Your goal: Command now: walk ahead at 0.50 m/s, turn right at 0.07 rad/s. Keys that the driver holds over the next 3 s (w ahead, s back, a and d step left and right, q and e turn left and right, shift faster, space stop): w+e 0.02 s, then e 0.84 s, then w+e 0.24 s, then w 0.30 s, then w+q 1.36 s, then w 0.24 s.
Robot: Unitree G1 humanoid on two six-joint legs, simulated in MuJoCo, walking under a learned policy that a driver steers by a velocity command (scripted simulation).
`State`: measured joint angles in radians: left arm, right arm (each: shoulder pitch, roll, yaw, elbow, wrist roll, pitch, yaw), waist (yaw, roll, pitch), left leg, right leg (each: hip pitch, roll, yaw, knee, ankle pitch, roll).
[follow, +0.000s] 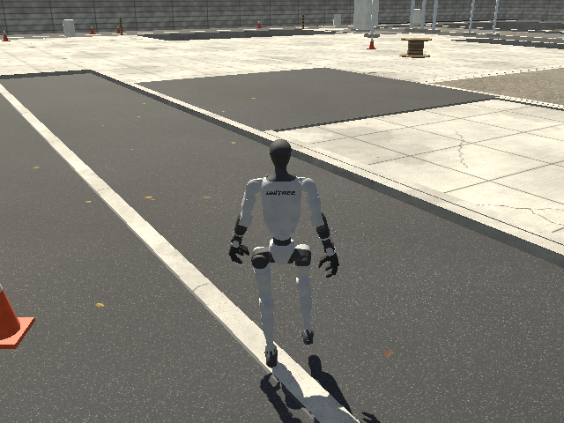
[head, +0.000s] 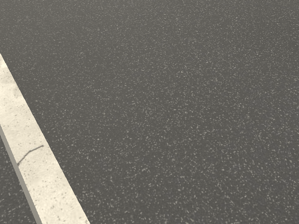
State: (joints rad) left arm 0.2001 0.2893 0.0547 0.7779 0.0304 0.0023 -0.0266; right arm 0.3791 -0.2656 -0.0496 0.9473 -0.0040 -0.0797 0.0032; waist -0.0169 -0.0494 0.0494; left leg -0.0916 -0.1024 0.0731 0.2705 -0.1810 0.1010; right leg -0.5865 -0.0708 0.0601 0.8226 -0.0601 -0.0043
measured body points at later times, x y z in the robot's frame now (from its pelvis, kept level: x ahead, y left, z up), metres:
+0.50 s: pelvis +0.23 -0.06 -0.13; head +0.29 -0.08 +0.32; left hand +0.37 +0.17 -0.26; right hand +0.24 -0.32 -0.27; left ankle +0.20 +0.07 -0.66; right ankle +0.29 -0.13 -0.85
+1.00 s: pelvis +0.29 -0.02 -0.11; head +0.32 +0.00 +0.34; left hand +0.52 +0.17 -0.25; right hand +0.25 -0.31 -0.20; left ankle +0.35 +0.06 -0.86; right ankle +0.23 -0.13 -0.76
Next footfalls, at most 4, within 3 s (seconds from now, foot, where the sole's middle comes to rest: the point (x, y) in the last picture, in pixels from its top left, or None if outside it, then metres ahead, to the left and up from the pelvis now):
0.32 right None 0.33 -0.14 -0.89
0.80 left None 0.39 0.04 -0.89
1.28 right None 0.31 -0.21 -0.89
1.78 left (201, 191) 0.68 -0.27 -0.89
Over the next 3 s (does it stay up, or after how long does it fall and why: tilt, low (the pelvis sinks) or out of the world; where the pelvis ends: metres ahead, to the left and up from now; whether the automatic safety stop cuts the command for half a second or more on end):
stays up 1.13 -0.39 -0.12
